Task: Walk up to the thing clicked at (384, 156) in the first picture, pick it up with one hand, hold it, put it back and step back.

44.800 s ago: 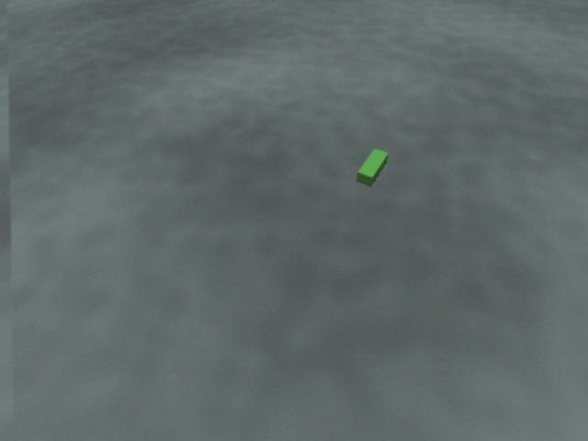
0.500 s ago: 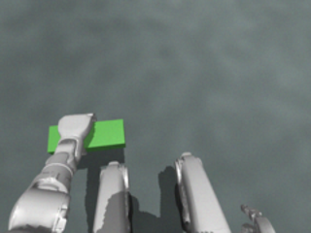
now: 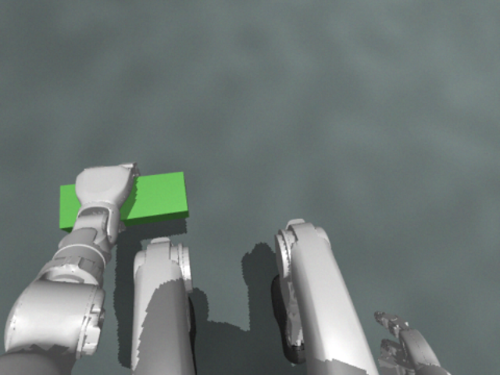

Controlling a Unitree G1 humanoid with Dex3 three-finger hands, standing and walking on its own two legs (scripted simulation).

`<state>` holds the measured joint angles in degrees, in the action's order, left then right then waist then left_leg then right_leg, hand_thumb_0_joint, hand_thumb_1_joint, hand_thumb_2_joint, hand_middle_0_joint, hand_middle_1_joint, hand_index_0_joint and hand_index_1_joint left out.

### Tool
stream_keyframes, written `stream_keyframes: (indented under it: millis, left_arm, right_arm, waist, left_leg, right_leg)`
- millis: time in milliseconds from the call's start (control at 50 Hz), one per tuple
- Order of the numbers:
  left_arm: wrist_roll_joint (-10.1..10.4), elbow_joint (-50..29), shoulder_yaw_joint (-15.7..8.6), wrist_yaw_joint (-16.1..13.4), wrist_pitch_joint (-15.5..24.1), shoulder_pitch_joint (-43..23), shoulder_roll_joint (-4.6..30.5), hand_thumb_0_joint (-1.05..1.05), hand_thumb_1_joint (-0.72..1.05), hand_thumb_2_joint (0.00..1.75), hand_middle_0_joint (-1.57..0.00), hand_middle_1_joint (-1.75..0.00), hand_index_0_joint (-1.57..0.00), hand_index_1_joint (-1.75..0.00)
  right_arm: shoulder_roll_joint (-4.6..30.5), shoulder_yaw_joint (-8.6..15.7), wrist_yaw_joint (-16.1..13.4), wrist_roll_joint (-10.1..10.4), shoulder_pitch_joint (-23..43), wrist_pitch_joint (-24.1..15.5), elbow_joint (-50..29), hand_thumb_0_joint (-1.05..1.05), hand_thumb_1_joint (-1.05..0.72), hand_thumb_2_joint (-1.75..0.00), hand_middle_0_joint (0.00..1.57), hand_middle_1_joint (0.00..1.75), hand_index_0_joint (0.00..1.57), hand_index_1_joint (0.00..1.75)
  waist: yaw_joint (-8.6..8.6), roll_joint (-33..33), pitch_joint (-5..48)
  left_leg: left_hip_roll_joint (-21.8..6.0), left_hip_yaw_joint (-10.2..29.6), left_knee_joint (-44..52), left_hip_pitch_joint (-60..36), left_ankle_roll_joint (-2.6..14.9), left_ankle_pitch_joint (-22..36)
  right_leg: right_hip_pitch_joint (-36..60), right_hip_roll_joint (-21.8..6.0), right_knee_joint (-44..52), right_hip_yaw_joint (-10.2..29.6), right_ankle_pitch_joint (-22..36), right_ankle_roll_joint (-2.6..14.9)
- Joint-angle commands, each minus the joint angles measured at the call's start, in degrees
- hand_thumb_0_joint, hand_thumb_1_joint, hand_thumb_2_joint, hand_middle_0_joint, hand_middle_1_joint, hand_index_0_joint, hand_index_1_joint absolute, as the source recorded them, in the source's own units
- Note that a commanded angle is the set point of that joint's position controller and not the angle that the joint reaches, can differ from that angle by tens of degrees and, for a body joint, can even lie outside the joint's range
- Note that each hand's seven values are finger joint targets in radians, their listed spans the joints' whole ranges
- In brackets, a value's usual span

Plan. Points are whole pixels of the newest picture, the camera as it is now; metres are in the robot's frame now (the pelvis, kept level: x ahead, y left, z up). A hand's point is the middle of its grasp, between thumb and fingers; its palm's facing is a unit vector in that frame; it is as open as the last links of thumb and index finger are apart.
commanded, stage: crouch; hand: left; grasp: from above
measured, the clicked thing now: (128, 202) +0.41 +0.20 -0.21
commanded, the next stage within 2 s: lower in 0.46 s
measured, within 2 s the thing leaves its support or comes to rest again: rests again in 1.96 s
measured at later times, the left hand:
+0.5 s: hand (126, 205) +0.41 +0.21 -0.23, palm faces -0.46 -0.02 -0.89, open 11.0 cm
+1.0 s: hand (135, 207) +0.41 +0.20 -0.28, palm faces -0.46 -0.03 -0.89, open 11.1 cm
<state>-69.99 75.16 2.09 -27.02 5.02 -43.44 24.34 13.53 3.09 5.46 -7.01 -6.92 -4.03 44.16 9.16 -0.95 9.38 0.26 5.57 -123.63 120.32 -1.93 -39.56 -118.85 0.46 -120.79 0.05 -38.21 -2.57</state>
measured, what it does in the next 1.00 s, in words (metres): lowers itself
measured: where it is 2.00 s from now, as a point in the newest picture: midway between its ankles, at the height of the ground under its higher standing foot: (238, 344)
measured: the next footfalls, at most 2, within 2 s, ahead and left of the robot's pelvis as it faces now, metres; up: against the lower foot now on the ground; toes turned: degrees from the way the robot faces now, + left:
none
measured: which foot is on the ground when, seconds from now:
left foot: down 0.00-1.00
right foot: down 0.00-1.00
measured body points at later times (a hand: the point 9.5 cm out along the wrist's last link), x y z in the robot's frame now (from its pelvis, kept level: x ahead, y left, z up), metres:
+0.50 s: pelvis -0.01 +0.00 -0.05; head +0.21 +0.03 +0.34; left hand +0.43 +0.21 -0.18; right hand +0.06 -0.28 -0.18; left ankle +0.08 +0.13 -0.37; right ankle +0.09 -0.14 -0.37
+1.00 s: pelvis +0.00 +0.00 -0.09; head +0.22 +0.04 +0.30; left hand +0.43 +0.20 -0.23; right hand +0.04 -0.28 -0.20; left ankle +0.08 +0.13 -0.37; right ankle +0.09 -0.13 -0.37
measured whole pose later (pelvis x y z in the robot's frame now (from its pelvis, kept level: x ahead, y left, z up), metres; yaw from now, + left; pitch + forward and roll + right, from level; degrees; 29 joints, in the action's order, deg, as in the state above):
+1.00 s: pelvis +0.00 +0.00 -0.09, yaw -1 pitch +33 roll -5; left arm -74.5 89.6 -2.1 -35.2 9.9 -50.1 29.1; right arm 15.0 0.6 10.7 -11.9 -6.9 -7.1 48.0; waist 13.5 0.6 4.1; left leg 1.5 7.9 -139.4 132.2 -3.2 -40.2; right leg -130.6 1.4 -135.8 -0.7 -38.4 -2.8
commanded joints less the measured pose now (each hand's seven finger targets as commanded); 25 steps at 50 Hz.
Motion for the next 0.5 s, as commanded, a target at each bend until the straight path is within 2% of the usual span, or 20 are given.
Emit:
stream_keyframes:
  millis: [0, 20, 40, 60, 100, 120, 180, 200, 280, 400, 480]
  left_arm:
    - [-0.21, -7.07, -1.48, -3.07, 1.17, -18.25, 9.82, 0.0, 0.56, 0.97, -0.97, -0.72, -0.95, -0.74]
    - [0.21, -5.64, -1.05, -3.46, 1.14, -17.61, 8.76, 0.0, 0.56, 0.98, -0.98, -0.7, -0.95, -0.73]
    - [0.24, -6.31, -1.44, -3.75, 1.27, -19.23, 9.36, 0.0, 0.55, 0.98, -0.98, -0.7, -0.95, -0.73]
    - [0.37, -6.66, -1.49, -3.97, 1.4, -19.47, 10.18, 0.0, 0.54, 0.95, -0.96, -0.71, -0.94, -0.73]
    - [0.35, -6.2, -2.29, -4.31, 1.12, -18.64, 11.3, 0.0, 0.53, 0.97, -0.96, -0.71, -0.94, -0.73]
    - [0.4, -7.05, -2.15, -4.45, 1.26, -20.23, 11.62, 0.0, 0.54, 0.99, -0.97, -0.73, -0.94, -0.75]
    - [0.27, -4.81, -2.24, -4.67, 0.97, -19.26, 10.53, 0.0, 0.57, 0.96, -0.98, -0.71, -0.96, -0.73]
    - [0.0, -4.26, -2.17, -4.64, 0.9, -20.2, 10.49, 0.0, 0.57, 0.95, -0.98, -0.71, -0.96, -0.73]
    - [0.23, -3.98, -3.27, -4.7, 0.99, -20.45, 12.17, 0.0, 0.54, 0.98, -0.97, -0.71, -0.94, -0.74]
    - [-0.09, -0.31, -2.48, -4.5, 1.27, -21.21, 11.47, 0.0, 0.54, 0.97, -0.95, -0.73, -0.93, -0.75]
    - [0.22, -1.13, -2.24, -4.39, 1.93, -22.54, 11.82, 0.0, 0.53, 0.99, -0.95, -0.74, -0.92, -0.77]
  right_arm:
    - [11.95, 3.66, -0.39, -0.11, -9.51, -1.23, -1.53, 0.0, -0.9, -0.9, 0.2, 0.3, 0.2, 0.3]
    - [12.05, 3.61, -0.42, -0.11, -8.89, -1.4, -1.59, 0.0, -0.9, -0.9, 0.2, 0.3, 0.2, 0.3]
    - [12.19, 3.58, -0.33, -0.23, -9.01, -1.42, -1.53, 0.0, -0.9, -0.9, 0.2, 0.3, 0.2, 0.3]
    - [11.84, 3.47, -0.3, -0.26, -8.7, -1.41, -1.57, 0.0, -0.9, -0.9, 0.2, 0.3, 0.2, 0.3]
    - [11.87, 3.56, -0.16, -0.36, -8.85, -1.3, -1.29, 0.0, -0.9, -0.9, 0.2, 0.3, 0.2, 0.3]
    - [11.91, 3.51, -0.12, -0.51, -8.94, -1.35, -1.26, 0.0, -0.9, -0.9, 0.2, 0.3, 0.2, 0.3]
    - [11.62, 3.2, 0.04, -0.78, -9.28, -1.38, -0.77, 0.0, -0.9, -0.9, 0.2, 0.3, 0.2, 0.3]
    - [12.06, 3.2, 0.07, -0.82, -9.64, -1.53, -0.49, 0.0, -0.9, -0.9, 0.2, 0.3, 0.2, 0.3]
    - [12.46, 3.06, 0.42, -0.96, -9.85, -1.49, -0.22, 0.0, -0.9, -0.9, 0.2, 0.3, 0.2, 0.3]
    - [12.7, 2.46, 0.97, -1.06, -9.72, -1.7, -0.05, 0.0, -0.9, -0.9, 0.2, 0.3, 0.2, 0.3]
    - [13.09, 2.36, 1.1, -1.06, -9.53, -1.85, 0.21, 0.0, -0.9, -0.9, 0.2, 0.3, 0.2, 0.3]
  waist:
    - [1.64, -8.75, 34.73]
    - [1.36, -8.97, 34.37]
    - [2.12, -8.91, 35.35]
    - [1.35, -8.87, 36.51]
    - [0.98, -7.74, 36.81]
    - [1.38, -8.09, 37.53]
    - [1.5, -8.26, 36.38]
    - [2.37, -8.19, 35.75]
    - [1.68, -7.98, 36.98]
    - [2.47, -8.11, 32.88]
    - [2.34, -8.28, 33.97]
  left_leg:
    - [0.85, -4.71, 12.65, -25.72, 2.89, 7.14]
    - [0.96, -4.95, 12.19, -25.27, 3.03, 6.43]
    - [0.99, -5.05, 11.5, -24.92, 3.16, 6.68]
    - [1.19, -5.76, 10.9, -24.21, 3.27, 7.32]
    - [1.11, -6.04, 9.83, -22.71, 3.45, 7.66]
    - [1.24, -6.2, 9.24, -22.03, 3.54, 7.37]
    - [1.15, -5.98, 8.41, -21.84, 3.37, 7.46]
    - [1.16, -5.84, 7.88, -21.96, 3.45, 7.34]
    - [1.19, -6.18, 6.14, -20.09, 3.63, 8.11]
    - [1.43, -6.04, 5.5, -16.91, 3.59, 5.37]
    - [1.43, -6.11, 4.35, -16.41, 3.62, 5.37]
  right_leg:
    - [15.24, 0.7, 11.28, -5.92, 8.59, 4.69]
    - [14.44, 0.8, 11.24, -5.73, 8.18, 4.71]
    - [14.85, 0.92, 11.1, -5.77, 8.59, 4.58]
    - [16.76, 1.03, 11.07, -5.37, 9.21, 4.51]
    - [17.22, 1.02, 10.29, -5.31, 9.47, 4.32]
    - [17.7, 1.12, 9.98, -5.18, 9.35, 4.3]
    - [15.94, 1.1, 8.97, -5.51, 9.41, 4.41]
    - [14.41, 0.98, 8.8, -5.67, 9.44, 4.36]
    - [15.65, 1.04, 7.36, -5.56, 10.43, 4.18]
    - [12.67, 1.37, 6.1, -6.26, 7.39, 4.59]
    - [12.65, 1.48, 5.19, -6.24, 7.48, 4.52]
